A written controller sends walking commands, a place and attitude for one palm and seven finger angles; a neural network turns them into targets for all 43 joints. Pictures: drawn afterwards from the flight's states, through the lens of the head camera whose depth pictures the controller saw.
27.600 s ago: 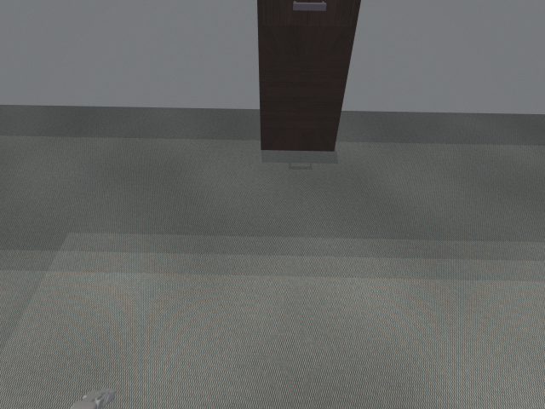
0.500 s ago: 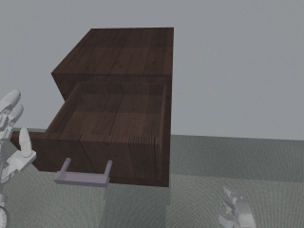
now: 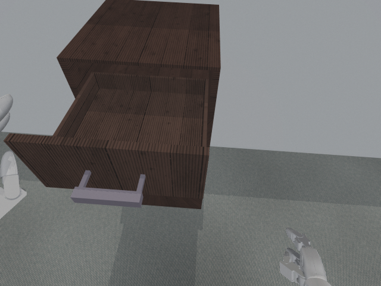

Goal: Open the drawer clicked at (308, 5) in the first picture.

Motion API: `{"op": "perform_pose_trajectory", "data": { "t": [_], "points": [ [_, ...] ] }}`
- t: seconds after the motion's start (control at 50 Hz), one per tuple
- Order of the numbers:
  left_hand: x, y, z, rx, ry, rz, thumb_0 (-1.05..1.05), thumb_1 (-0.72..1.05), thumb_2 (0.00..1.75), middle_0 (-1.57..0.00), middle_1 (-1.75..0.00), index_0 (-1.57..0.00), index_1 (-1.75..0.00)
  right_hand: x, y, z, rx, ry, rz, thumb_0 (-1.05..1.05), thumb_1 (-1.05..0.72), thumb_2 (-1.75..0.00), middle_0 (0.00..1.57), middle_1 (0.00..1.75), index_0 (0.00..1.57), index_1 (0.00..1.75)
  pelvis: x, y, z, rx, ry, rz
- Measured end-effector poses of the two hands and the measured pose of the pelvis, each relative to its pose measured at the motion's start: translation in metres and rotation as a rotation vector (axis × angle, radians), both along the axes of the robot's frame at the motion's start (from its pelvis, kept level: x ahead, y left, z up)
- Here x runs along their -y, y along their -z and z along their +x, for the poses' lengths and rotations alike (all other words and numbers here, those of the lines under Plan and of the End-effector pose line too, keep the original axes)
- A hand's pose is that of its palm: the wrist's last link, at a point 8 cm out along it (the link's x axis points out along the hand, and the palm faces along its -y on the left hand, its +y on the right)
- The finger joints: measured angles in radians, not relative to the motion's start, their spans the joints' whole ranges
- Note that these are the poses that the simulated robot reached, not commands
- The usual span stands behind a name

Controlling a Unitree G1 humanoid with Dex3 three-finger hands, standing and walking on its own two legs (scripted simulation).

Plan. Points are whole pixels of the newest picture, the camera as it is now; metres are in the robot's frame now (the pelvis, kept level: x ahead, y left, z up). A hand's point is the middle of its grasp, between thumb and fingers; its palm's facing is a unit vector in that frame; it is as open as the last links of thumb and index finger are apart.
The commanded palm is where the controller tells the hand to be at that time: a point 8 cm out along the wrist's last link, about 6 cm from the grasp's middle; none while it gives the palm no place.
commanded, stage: step back with the hand held close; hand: left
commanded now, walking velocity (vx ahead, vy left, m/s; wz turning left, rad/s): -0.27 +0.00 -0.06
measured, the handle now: (111, 187) +0.30 +0.19 +0.04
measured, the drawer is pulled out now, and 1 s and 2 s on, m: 0.29 0.29 0.29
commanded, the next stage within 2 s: stop stepping back and stand still in 0.62 s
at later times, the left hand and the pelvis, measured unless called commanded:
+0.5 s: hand out of the picture +0.12 +0.27 +0.23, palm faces +0.44 -0.78 -0.45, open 7.4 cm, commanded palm +0.05 +0.30 +0.23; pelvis -0.08 +0.02 -0.01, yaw -1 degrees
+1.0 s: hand out of the picture +0.02 +0.25 +0.19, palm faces +0.37 -0.81 -0.46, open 7.4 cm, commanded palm -0.07 +0.29 +0.23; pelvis -0.21 +0.02 -0.01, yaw -3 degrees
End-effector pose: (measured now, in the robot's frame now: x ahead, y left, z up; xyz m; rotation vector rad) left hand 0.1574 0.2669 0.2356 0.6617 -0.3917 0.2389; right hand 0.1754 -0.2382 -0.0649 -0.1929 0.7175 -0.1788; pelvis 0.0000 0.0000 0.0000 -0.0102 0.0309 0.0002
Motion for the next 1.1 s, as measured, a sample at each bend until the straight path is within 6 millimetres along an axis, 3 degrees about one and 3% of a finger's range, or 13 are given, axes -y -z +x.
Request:
{"op": "perform_pose_trajectory", "data": {
  "t": [0.14, 0.32, 0.46, 0.62, 0.7, 0.74, 0.84, 0.9, 0.96, 1.02, 1.1],
  "points": [
    [-0.014, 0.002, -0.029, 0.056, -0.049, -0.031, 0.01, 0.89, 0.90, -0.22, -0.30, -0.22, -0.30, -0.017, -0.001, -0.021, 0.050, -0.029, 0.030, 0.01, -0.90, -0.90, 0.20, 0.30, 0.20, 0.30, -0.004, 0.004, -0.025, 0.010, 0.005, -0.010],
    [-0.027, 0.020, -0.060, 0.114, -0.023, -0.124, 0.01, 0.88, 0.90, -0.22, -0.30, -0.22, -0.30, -0.018, 0.003, -0.070, -0.034, -0.050, -0.067, 0.01, -0.90, -0.90, 0.20, 0.30, 0.20, 0.30, -0.018, 0.010, -0.053, 0.026, -0.031, -0.033],
    [-0.041, -0.001, -0.079, 0.180, -0.023, -0.024, 0.01, 0.88, 0.90, -0.22, -0.30, -0.22, -0.30, -0.035, 0.003, -0.098, -0.022, -0.048, -0.043, 0.01, -0.90, -0.90, 0.20, 0.30, 0.20, 0.30, -0.025, 0.007, -0.076, 0.006, 0.001, -0.058],
    [-0.019, 0.007, -0.091, 0.174, 0.077, -0.075, 0.01, 0.89, 0.90, -0.21, -0.30, -0.21, -0.30, -0.042, 0.004, -0.128, 0.030, -0.079, 0.010, 0.01, -0.90, -0.90, 0.20, 0.30, 0.20, 0.30, -0.015, 0.009, -0.123, -0.039, 0.057, -0.059],
    [0.004, 0.015, -0.113, 0.134, 0.158, -0.059, 0.01, 0.89, 0.90, -0.21, -0.30, -0.21, -0.30, -0.028, 0.014, -0.152, 0.038, -0.073, 0.021, 0.01, -0.90, -0.90, 0.20, 0.30, 0.20, 0.30, -0.008, 0.017, -0.155, -0.024, 0.053, -0.074],
    [0.011, 0.009, -0.129, 0.125, 0.193, -0.043, 0.01, 0.89, 0.90, -0.21, -0.30, -0.21, -0.30, -0.021, 0.016, -0.169, -0.004, -0.041, 0.019, 0.01, -0.90, -0.90, 0.20, 0.30, 0.20, 0.30, -0.006, 0.013, -0.161, -0.005, 0.032, -0.070],
    [-0.001, -0.001, -0.164, 0.127, 0.137, 0.004, 0.01, 0.88, 0.90, -0.22, -0.30, -0.22, -0.30, -0.007, 0.005, -0.207, -0.080, 0.044, -0.020, 0.01, -0.90, -0.90, 0.20, 0.30, 0.20, 0.30, -0.008, 0.004, -0.164, -0.007, 0.052, -0.007],
    [-0.018, 0.008, -0.169, 0.132, 0.067, -0.005, 0.01, 0.88, 0.90, -0.22, -0.30, -0.22, -0.30, -0.002, 0.008, -0.216, -0.033, 0.052, -0.058, 0.01, -0.90, -0.90, 0.20, 0.30, 0.20, 0.30, -0.017, 0.014, -0.176, -0.008, 0.041, -0.027],
    [-0.028, 0.021, -0.170, 0.100, 0.009, -0.059, 0.01, 0.88, 0.90, -0.22, -0.30, -0.22, -0.30, -0.004, 0.011, -0.229, -0.020, 0.051, -0.046, 0.01, -0.91, -0.90, 0.20, 0.30, 0.20, 0.30, -0.020, 0.015, -0.200, 0.017, 0.054, 0.005],
    [-0.022, 0.025, -0.180, 0.048, 0.010, -0.080, 0.01, 0.89, 0.90, -0.21, -0.30, -0.21, -0.30, -0.011, 0.011, -0.246, 0.000, 0.036, -0.016, 0.01, -0.91, -0.90, 0.20, 0.30, 0.20, 0.30, -0.018, 0.012, -0.220, 0.031, 0.055, 0.012],
    [0.003, 0.013, -0.213, 0.012, 0.083, -0.031, 0.02, 0.89, 0.90, -0.21, -0.30, -0.21, -0.30, -0.020, 0.011, -0.269, 0.014, 0.022, 0.037, 0.01, -0.91, -0.90, 0.20, 0.30, 0.20, 0.30, -0.013, 0.008, -0.236, 0.035, 0.052, 0.004]
  ]
}}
